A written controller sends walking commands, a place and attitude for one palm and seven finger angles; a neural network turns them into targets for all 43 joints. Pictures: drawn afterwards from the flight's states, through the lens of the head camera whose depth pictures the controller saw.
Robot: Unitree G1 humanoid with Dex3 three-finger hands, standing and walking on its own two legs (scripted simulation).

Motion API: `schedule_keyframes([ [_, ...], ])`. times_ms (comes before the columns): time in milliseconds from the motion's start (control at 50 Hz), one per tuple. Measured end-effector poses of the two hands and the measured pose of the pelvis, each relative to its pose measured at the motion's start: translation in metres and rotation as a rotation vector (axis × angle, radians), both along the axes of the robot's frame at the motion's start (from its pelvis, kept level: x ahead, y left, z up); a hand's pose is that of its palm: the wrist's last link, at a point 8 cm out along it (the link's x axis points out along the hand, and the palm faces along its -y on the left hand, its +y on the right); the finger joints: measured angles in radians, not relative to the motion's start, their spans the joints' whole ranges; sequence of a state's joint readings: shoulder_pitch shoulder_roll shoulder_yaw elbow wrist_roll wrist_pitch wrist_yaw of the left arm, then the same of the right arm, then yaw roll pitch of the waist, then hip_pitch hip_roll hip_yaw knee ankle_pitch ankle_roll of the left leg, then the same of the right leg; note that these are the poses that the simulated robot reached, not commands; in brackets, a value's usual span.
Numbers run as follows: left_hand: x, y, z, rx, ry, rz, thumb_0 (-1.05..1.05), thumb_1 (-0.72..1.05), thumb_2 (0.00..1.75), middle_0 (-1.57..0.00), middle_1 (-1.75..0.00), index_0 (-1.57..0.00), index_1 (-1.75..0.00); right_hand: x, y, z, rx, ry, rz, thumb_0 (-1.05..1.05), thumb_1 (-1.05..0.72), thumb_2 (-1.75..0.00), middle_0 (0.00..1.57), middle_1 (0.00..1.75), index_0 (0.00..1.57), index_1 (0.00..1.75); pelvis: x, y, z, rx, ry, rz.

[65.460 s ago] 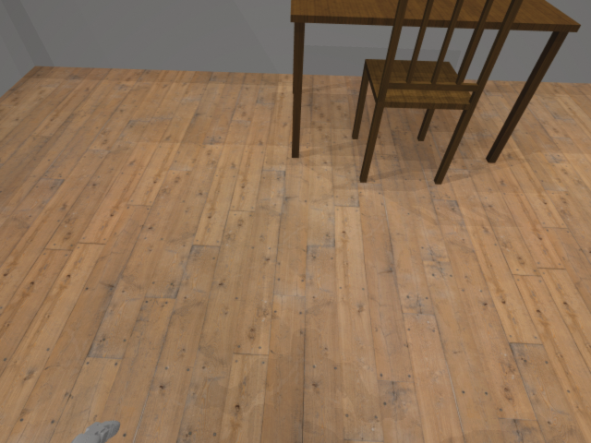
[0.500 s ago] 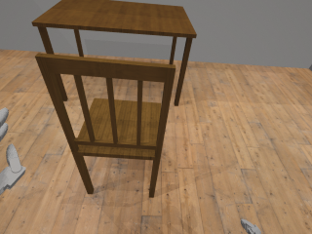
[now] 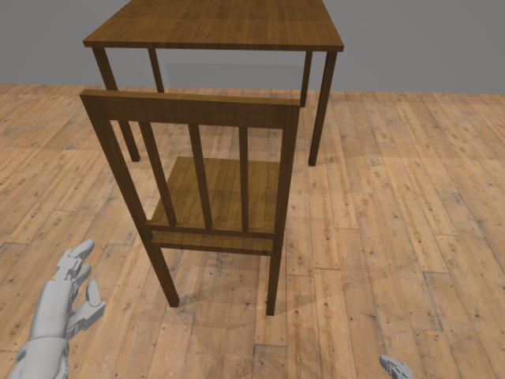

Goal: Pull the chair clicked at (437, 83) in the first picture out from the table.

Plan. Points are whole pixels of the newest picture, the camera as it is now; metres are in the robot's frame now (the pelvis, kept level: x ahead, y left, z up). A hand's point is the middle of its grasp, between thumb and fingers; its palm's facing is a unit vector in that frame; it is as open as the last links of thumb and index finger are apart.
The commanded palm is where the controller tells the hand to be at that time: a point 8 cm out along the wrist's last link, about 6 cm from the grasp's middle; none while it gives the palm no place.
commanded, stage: let the arm hang, fingers relaxed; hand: left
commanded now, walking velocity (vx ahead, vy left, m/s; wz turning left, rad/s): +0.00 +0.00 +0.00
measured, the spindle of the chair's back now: (202, 182) +0.57 +0.16 -0.04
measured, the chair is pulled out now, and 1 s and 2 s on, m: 0.74 0.74 0.74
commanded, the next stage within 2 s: look to check the result in 1.00 s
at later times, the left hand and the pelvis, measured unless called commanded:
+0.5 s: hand out of the picture +0.00 +0.18 -0.16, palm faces +0.01 -0.97 -0.25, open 7.3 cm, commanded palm none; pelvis +0.00 -0.02 +0.01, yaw +0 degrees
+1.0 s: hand out of the picture -0.01 +0.13 -0.17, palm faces +0.02 -0.99 -0.17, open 7.4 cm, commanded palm none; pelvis +0.00 -0.03 +0.01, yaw +0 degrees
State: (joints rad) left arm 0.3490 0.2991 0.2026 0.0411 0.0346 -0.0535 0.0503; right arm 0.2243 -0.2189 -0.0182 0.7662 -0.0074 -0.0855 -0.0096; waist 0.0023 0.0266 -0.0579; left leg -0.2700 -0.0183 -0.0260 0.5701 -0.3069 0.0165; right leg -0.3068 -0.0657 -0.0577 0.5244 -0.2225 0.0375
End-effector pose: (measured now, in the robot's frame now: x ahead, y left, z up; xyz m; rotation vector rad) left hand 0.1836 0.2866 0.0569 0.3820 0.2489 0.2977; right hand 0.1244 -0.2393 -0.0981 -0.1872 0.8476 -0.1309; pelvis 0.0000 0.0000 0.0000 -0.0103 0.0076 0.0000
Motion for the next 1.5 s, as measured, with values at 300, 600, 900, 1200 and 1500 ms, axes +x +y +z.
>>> schedule_keyframes([
  [300,-0.14,-0.071,-0.192,-0.35,0.934,0.089,-0.06,0.99,0.9,-0.21,-0.3,-0.2,-0.3,-0.107,-0.009,-0.024,-0.013,0.455,-0.068,0.01,-0.92,-0.9,0.2,0.3,0.21,0.3,0.001,-0.014,0.004,-0.004,-0.025,0.006],
  [600,-0.195,-0.072,-0.184,-0.308,1.103,0.168,0.0,0.91,0.9,-0.2,-0.3,-0.19,-0.3,-0.149,0.007,-0.044,0.092,0.567,-0.087,0.01,-0.91,-0.9,0.2,0.3,0.2,0.3,0.0,-0.021,0.007,0.008,-0.032,0.0],
  [900,-0.194,-0.103,-0.195,-0.366,1.114,0.134,0.01,0.92,0.9,-0.21,-0.3,-0.2,-0.3,-0.157,0.011,-0.042,0.103,0.58,-0.11,0.01,-0.9,-0.9,0.2,0.3,0.2,0.3,-0.003,-0.028,0.007,0.008,-0.028,-0.007],
  [1200,-0.191,-0.101,-0.195,-0.366,1.125,0.141,0.01,0.91,0.9,-0.2,-0.3,-0.2,-0.3,-0.16,0.012,-0.04,0.097,0.603,-0.12,0.01,-0.9,-0.9,0.2,0.3,0.2,0.3,0.001,-0.028,0.007,0.008,-0.022,-0.007],
  [1500,-0.183,-0.1,-0.192,-0.357,1.111,0.15,0.01,0.91,0.9,-0.2,-0.3,-0.2,-0.3,-0.144,0.012,-0.042,0.103,0.574,-0.105,0.01,-0.9,-0.9,0.2,0.3,0.2,0.3,0.006,-0.029,0.008,0.011,-0.022,-0.005],
])
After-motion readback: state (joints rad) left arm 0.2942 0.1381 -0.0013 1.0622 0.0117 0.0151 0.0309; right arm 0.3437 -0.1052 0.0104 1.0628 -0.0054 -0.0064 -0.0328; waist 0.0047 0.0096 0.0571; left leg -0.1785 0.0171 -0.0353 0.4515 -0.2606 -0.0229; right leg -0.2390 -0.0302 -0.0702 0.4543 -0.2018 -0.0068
